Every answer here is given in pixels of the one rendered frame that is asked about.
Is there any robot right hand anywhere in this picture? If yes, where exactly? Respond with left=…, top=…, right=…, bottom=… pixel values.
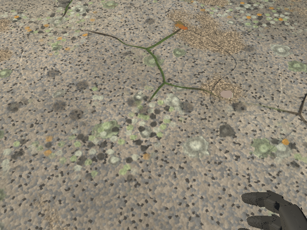
left=238, top=190, right=307, bottom=230

